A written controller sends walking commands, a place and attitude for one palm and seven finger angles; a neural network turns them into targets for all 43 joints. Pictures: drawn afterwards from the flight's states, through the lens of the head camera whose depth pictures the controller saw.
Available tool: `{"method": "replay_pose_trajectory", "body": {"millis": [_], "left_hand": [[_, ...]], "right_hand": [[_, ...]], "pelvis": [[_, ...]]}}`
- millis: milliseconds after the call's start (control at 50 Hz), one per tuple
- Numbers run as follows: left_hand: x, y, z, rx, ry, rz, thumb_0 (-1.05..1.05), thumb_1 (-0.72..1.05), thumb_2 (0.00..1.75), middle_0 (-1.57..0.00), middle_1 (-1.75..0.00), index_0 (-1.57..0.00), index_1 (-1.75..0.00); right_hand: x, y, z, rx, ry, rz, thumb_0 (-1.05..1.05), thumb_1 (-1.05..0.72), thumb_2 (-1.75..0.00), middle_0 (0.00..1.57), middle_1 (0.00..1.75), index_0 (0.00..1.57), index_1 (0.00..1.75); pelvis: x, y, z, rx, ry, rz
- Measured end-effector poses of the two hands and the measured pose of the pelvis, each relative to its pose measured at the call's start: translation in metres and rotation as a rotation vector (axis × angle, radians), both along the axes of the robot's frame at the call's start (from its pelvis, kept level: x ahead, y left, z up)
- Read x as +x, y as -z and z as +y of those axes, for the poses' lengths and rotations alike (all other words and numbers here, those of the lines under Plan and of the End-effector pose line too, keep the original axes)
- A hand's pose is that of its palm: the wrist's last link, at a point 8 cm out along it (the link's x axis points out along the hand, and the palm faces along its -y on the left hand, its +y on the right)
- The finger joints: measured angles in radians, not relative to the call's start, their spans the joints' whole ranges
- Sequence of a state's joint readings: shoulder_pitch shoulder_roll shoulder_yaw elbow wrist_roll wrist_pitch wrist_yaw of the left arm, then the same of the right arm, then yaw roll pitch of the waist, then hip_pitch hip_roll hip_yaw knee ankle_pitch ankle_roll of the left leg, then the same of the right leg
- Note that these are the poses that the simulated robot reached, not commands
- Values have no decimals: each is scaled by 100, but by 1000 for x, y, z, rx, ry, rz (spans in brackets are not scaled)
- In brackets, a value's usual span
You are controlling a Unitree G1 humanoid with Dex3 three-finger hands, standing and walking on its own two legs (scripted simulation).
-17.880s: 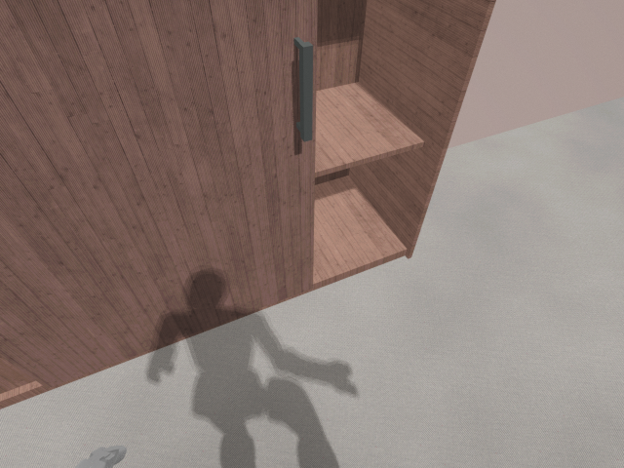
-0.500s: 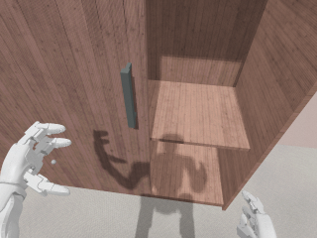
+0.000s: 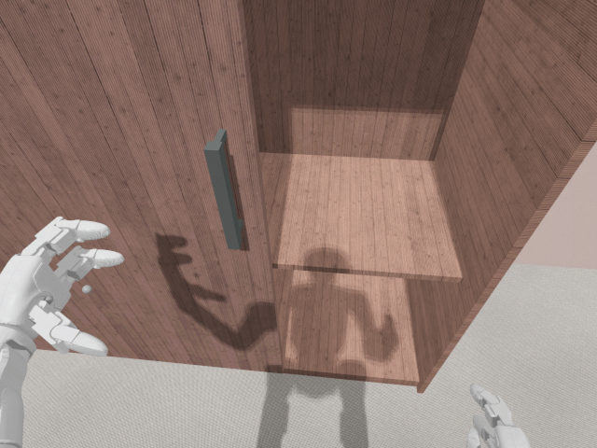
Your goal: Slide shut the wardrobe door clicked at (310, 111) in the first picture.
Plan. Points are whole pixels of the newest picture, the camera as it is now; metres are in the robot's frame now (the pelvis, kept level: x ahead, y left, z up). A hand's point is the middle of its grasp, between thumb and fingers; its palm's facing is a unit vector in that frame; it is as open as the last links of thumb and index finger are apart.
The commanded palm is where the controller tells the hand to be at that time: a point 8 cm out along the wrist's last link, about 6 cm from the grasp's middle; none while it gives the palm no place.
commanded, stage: raise the hand with hooked fingers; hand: left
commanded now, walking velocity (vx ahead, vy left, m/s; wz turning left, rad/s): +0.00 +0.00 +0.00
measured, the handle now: (228, 193) +0.46 +0.14 +0.10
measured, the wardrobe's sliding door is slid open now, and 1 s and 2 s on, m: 0.44 0.44 0.44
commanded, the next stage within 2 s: move the hooked fingers beside the handle in 0.28 s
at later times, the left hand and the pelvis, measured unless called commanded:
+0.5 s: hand (85, 284) +0.27 +0.27 +0.13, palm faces +0.03 -1.00 -0.06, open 13.9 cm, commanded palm +0.25 +0.31 +0.12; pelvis +0.00 +0.00 +0.00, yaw +1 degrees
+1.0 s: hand (134, 253) +0.32 +0.23 +0.12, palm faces -0.03 -1.00 -0.05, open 13.9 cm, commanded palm +0.30 +0.29 +0.12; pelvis +0.00 +0.00 +0.00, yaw +0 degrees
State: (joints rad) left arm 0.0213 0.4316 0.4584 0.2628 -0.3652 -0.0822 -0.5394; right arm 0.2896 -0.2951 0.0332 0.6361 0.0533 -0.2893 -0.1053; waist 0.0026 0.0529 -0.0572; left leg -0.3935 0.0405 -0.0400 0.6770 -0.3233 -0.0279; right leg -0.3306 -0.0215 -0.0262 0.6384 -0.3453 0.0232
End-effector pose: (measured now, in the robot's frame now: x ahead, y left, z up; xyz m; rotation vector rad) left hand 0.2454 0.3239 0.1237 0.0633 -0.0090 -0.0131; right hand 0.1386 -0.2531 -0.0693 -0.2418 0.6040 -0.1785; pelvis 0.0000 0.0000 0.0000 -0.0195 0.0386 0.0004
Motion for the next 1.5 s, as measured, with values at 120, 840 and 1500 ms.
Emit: {"method": "replay_pose_trajectory", "body": {"millis": [120,840,1500], "left_hand": [[-3,-3,2,-2,-48,-42,-1,-50,30,-31,-120,-31,-120],[44,-2,-19,-8,-10,-16,-1,-50,30,-30,-120,-31,-120],[92,7,-50,-24,-7,-5,-1,-50,30,-30,-120,-31,-120]], "right_hand": [[-1,-1,-3,-5,4,3,2,-90,-90,20,30,20,30],[-6,7,8,20,19,35,1,-90,-90,20,30,20,30],[-20,18,-1,32,67,137,1,-90,-90,20,30,20,30]], "pelvis": [[0,0,-3,1,-1,-8],[-1,-1,1,4,2,7],[5,0,0,11,16,35]]}}
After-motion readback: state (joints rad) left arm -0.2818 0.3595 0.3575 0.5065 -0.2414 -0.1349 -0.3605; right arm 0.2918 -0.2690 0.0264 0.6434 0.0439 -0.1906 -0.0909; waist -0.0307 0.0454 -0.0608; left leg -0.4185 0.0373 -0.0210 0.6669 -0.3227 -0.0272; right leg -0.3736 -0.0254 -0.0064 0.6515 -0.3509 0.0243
